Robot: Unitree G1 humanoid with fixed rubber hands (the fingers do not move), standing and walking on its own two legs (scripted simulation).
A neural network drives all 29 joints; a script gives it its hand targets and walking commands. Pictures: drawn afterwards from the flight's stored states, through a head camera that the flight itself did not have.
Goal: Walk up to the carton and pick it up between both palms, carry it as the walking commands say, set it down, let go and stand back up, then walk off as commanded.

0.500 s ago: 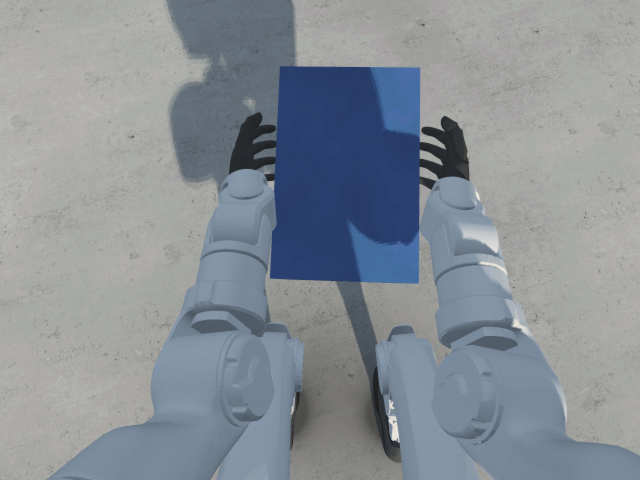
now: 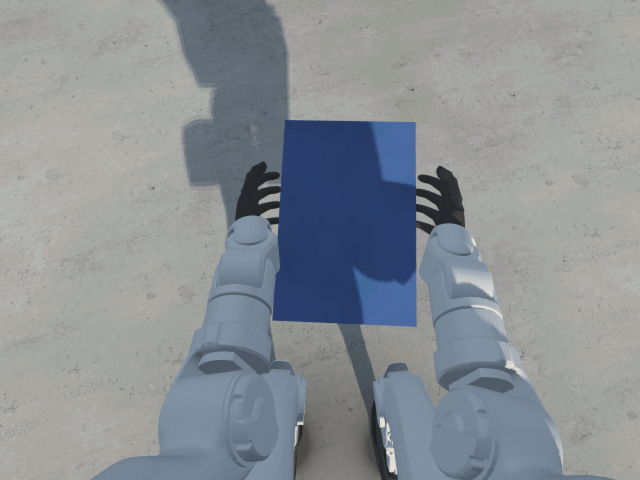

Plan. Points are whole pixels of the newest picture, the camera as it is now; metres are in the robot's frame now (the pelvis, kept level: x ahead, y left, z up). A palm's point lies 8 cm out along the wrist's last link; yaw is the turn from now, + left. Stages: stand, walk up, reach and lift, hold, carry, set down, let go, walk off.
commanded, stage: reach and lift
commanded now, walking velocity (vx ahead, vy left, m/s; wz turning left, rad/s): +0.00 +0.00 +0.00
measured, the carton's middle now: (345, 233) +0.44 +0.00 -0.11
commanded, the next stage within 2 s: none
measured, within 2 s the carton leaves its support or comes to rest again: neither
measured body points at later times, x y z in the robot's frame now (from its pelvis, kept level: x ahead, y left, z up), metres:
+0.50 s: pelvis +0.01 +0.00 +0.06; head +0.15 +0.01 +0.49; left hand +0.42 +0.12 +0.03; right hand +0.41 -0.13 +0.03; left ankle +0.08 +0.12 -0.58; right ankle +0.07 -0.13 -0.58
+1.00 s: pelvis +0.03 +0.00 +0.12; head +0.12 +0.02 +0.56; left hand +0.40 +0.12 +0.10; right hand +0.39 -0.13 +0.11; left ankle +0.08 +0.12 -0.58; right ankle +0.07 -0.13 -0.58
